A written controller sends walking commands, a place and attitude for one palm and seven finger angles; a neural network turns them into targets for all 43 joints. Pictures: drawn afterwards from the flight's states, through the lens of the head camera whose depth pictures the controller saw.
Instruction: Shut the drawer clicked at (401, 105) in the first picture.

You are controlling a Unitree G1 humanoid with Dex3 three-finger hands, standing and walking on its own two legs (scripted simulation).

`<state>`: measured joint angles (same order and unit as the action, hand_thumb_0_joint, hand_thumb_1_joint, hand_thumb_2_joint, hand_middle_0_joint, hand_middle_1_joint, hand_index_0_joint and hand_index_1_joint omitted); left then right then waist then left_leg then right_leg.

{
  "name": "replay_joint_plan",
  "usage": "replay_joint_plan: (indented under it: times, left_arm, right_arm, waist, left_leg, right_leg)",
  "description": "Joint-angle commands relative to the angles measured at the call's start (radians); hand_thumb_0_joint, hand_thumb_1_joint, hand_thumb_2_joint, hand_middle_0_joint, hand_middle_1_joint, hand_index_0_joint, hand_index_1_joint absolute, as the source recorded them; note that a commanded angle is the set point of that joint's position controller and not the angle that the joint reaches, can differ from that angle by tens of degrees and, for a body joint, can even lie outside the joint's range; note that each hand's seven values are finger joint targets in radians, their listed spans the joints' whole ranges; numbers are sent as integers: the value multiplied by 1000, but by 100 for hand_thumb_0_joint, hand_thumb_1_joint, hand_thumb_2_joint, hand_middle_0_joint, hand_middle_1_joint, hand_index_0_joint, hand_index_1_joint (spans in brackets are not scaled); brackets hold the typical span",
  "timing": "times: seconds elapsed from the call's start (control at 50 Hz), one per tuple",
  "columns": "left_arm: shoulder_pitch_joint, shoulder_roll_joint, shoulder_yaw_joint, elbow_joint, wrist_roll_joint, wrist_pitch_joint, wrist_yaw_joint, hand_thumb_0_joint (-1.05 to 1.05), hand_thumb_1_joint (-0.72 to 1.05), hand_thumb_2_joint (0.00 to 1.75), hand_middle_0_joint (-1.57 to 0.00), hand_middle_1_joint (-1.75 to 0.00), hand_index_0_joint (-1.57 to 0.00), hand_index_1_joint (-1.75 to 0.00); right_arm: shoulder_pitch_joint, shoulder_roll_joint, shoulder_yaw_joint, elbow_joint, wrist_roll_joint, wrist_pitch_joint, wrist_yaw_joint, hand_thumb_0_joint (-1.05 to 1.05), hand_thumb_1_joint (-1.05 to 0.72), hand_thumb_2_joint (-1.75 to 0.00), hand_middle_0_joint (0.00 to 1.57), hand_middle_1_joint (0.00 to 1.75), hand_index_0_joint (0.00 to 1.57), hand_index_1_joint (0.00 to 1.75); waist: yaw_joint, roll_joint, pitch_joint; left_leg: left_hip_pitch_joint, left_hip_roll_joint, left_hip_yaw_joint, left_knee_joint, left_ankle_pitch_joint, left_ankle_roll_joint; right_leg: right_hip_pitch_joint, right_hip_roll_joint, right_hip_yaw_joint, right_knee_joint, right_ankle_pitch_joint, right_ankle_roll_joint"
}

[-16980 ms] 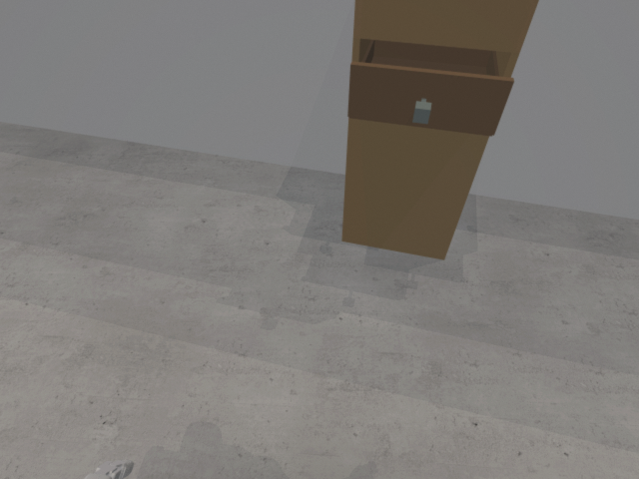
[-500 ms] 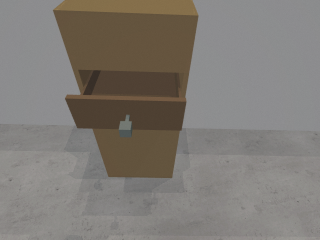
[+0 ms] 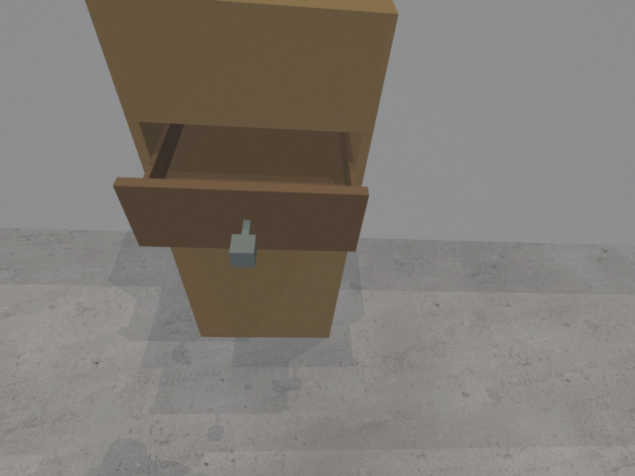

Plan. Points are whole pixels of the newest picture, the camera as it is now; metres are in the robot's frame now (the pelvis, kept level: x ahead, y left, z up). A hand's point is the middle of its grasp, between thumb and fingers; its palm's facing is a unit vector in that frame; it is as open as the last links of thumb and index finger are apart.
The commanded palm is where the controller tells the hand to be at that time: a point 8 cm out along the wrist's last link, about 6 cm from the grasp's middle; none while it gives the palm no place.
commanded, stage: shuffle to correct the standing spot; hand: left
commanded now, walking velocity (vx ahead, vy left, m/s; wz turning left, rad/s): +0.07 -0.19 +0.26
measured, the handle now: (244, 241) +0.45 +0.15 -0.01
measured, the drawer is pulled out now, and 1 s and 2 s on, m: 0.16 0.16 0.16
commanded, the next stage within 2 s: come to a stop and stand still in 0.38 s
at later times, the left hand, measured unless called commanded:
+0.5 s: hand out of the picture -0.05 +0.07 -0.18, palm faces +0.15 -0.98 -0.12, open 7.4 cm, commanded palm none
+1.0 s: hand out of the picture +0.01 +0.09 -0.17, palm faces +0.09 -0.97 -0.23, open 7.4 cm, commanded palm none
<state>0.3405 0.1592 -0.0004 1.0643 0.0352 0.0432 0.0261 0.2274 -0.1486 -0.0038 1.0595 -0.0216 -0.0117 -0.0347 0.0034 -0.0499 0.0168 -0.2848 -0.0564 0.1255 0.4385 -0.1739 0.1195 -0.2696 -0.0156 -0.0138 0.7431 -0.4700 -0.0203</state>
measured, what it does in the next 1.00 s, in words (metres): steps on the spot: right foot, then left foot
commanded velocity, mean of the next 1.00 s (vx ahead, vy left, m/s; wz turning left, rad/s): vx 0.01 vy -0.06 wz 0.04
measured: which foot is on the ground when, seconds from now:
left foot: down 0.00-0.30, up 0.32-0.56, down 0.58-1.00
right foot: up 0.00-0.26, down 0.28-1.00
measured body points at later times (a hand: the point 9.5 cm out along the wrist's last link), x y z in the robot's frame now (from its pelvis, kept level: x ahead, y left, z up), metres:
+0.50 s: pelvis +0.01 -0.08 +0.00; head +0.01 -0.05 +0.45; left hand -0.06 +0.12 -0.17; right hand +0.03 -0.30 -0.14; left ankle -0.01 +0.01 -0.70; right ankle -0.02 -0.17 -0.74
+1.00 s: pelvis +0.01 -0.09 +0.00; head +0.04 -0.09 +0.45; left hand +0.00 +0.14 -0.15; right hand +0.08 -0.31 -0.16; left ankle +0.01 -0.01 -0.74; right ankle -0.02 -0.17 -0.74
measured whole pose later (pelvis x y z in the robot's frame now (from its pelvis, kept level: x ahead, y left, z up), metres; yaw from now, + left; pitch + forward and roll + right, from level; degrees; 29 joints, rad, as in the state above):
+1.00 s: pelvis +0.01 -0.09 +0.00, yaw +5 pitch +1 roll +1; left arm 0.30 0.16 0.00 1.02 0.03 0.01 0.05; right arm 0.23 -0.16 -0.02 1.03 -0.02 -0.01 -0.04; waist 0.00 -0.01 0.03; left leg -0.25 -0.02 0.14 0.48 -0.26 0.05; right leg -0.19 -0.01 -0.12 0.51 -0.34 -0.05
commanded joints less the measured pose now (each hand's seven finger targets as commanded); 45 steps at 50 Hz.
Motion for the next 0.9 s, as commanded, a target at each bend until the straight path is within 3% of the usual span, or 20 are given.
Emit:
replay_joint_plan:
  times: [0.0, 0.08, 0.16, 0.22, 0.24, 0.28, 0.3, 0.36, 0.4, 0.46, 0.52, 0.54, 0.56, 0.58, 0.62, 0.66, 0.7, 0.72, 0.82, 0.88]
  left_arm:
    - [67, 42, 23, -47, 1, -10, -10, 0, 90, 90, -20, -30, -20, -30]
    - [65, 29, 21, -44, -1, -9, -6, 0, 90, 90, -20, -30, -20, -30]
    - [99, 27, 26, -36, -3, -10, -7, 0, 90, 90, -20, -30, -20, -30]
    - [185, 35, 33, -7, -4, -16, -9, 0, 90, 90, -20, -30, -20, -30]
    - [204, 57, 39, -8, 0, -18, -7, 0, 90, 90, -20, -30, -20, -30]
    - [175, 142, 56, -39, 6, -18, 6, 0, 90, 90, -20, -30, -20, -30]
    - [99, 129, 53, -64, 0, -24, 13, 0, 90, 90, -20, -30, -20, -30]
    - [29, 76, 42, -75, -7, -53, 9, 0, 90, 90, -20, -30, -20, -30]
    - [78, 70, 39, -58, -1, -63, 10, 0, 90, 90, -20, -30, -20, -30]
    - [138, 94, 41, -28, 5, -60, 6, 0, 90, 90, -20, -30, -20, -30]
    - [139, 59, 30, -9, -15, -61, 5, 0, 90, 90, -20, -30, -20, -30]
    - [154, 21, 23, -4, -20, -66, 4, 0, 90, 90, -20, -30, -20, -30]
    - [179, -14, 16, -1, -24, -69, 4, 0, 90, 90, -20, -30, -20, -30]
    - [176, -19, 10, 7, -24, -70, 10, 0, 90, 90, -20, -30, -20, -30]
    - [145, -13, 5, 36, -25, -60, 17, 0, 90, 90, -20, -30, -20, -30]
    - [144, 4, 5, 43, -24, -59, 16, 0, 90, 90, -20, -30, -20, -30]
    - [146, 13, 6, 44, -23, -62, 20, 0, 90, 90, -20, -30, -20, -30]
    - [138, 15, 8, 39, -24, -61, 22, 0, 90, 90, -20, -30, -20, -30]
    - [95, 37, 22, -6, -21, -54, 29, 0, 90, 90, -20, -30, -20, -30]
    - [71, 37, 21, -11, -22, -51, 27, 0, 90, 90, -20, -30, -20, -30]
  right_arm:
    - [78, -167, -42, -27, -3, -7, -13, 0, -90, -90, 20, 30, 20, 30]
    - [72, -169, -52, -34, -9, 1, -1, 0, -90, -90, 20, 30, 20, 30]
    - [75, -186, -69, -36, -12, 13, 6, 0, -90, -90, 20, 30, 20, 30]
    - [65, -174, -76, -36, -12, 26, 8, 0, -90, -90, 20, 30, 20, 30]
    - [73, -143, -72, -38, -10, 29, 10, 0, -90, -90, 20, 30, 20, 30]
    - [54, -53, -51, -76, -5, 35, 14, 0, -90, -90, 20, 30, 20, 30]
    - [44, -66, -56, -78, -8, 40, 16, 0, -90, -90, 20, 30, 20, 30]
    - [107, -54, -57, -45, -11, 33, 28, 0, -90, -90, 20, 30, 20, 30]
    - [91, -31, -52, -53, -6, 25, 33, 0, -90, -90, 20, 30, 20, 30]
    - [57, -11, -40, -72, -5, 3, 24, 0, -90, -90, 20, 30, 20, 30]
    - [160, 6, -15, -17, 1, -20, 8, 0, -90, -90, 20, 30, 20, 30]
    - [204, -30, -16, 7, 4, -34, 1, 0, -90, -90, 20, 30, 20, 30]
    - [214, -84, -21, 13, 3, -39, -8, 0, -90, -90, 20, 30, 20, 30]
    - [182, -94, -17, 8, 8, -28, -15, 0, -90, -90, 20, 30, 20, 30]
    - [106, -65, -1, 18, 11, -25, -27, 0, -90, -90, 20, 30, 20, 30]
    - [94, -53, 2, 14, 17, -23, -31, 0, -90, -90, 20, 30, 20, 30]
    - [98, -50, -1, 21, 19, -20, -31, 0, -90, -90, 20, 30, 20, 30]
    - [99, -60, -5, 22, 18, -17, -31, 0, -90, -90, 20, 30, 20, 30]
    - [88, -75, -15, 14, 13, -12, -23, 0, -90, -90, 20, 30, 20, 30]
    - [70, -73, -14, 13, 11, -6, -18, 0, -90, -90, 20, 30, 20, 30]
  waist:
    - [-10, 58, -28]
    - [-16, 151, 24]
    - [-8, 159, 28]
    - [23, 110, 31]
    - [27, 32, 42]
    - [26, -250, 100]
    - [7, -203, 97]
    - [-41, -73, 111]
    - [-19, -45, 106]
    - [13, -47, 76]
    - [-14, 25, 26]
    - [-22, 128, -13]
    - [-1, 250, -48]
    - [14, 226, -43]
    - [21, 230, 10]
    - [18, 146, 52]
    - [10, 49, 24]
    - [5, 44, 6]
    - [2, 31, -47]
    - [4, 15, -26]
  left_leg:
    - [70, 345, -363, -231, -94, 84]
    - [-48, 308, -340, -267, -271, 54]
    - [-101, 292, -365, -283, -395, 31]
    - [-184, 229, -288, -207, -432, -25]
    - [-238, 174, -228, -116, -436, -52]
    - [-325, 23, -26, 309, -320, -96]
    - [-277, 46, -54, 491, -322, -85]
    - [-267, 89, -51, 634, -198, -84]
    - [-256, 88, -24, 536, -211, -88]
    - [-188, 95, 0, 313, -254, -83]
    - [68, 84, -15, -12, -63, -94]
    - [173, 174, -114, -70, 93, -73]
    - [234, 319, -277, -72, 335, -7]
    - [218, 378, -294, -59, 528, 50]
    - [159, 318, -225, -44, 631, 38]
    - [123, 247, -160, -23, 577, -15]
    - [152, 219, -136, -9, 515, -42]
    - [165, 214, -130, -7, 486, -48]
    - [180, 213, -124, -8, 440, -50]
    - [148, 208, -126, -29, 305, -53]
  right_leg:
    - [-123, -35, 19, 130, 49, 1]
    - [-73, -30, -17, 37, 55, 4]
    - [5, 1, -57, -99, 61, -3]
    - [166, 20, -80, -322, 122, -9]
    - [194, -23, -18, -407, 42, -27]
    - [47, -290, 326, -664, -329, -150]
    - [-59, -319, 336, -700, -303, -180]
    - [-50, -201, 122, -595, 24, -158]
    - [8, -185, 75, -569, 134, -163]
    - [70, -200, 111, -506, 230, -191]
    - [42, -135, 68, -353, 367, -125]
    - [14, -89, 30, -264, 370, -78]
    - [-57, -47, -24, -220, 229, -32]
    - [-41, -38, -47, -231, 82, -4]
    - [43, -57, -28, -293, 172, 9]
    - [101, -79, -6, -348, 415, 3]
    - [126, -102, 11, -337, 613, -5]
    - [126, -116, 18, -330, 654, -8]
    - [122, -124, 22, -295, 622, -18]
    - [109, -121, 35, -316, 533, -21]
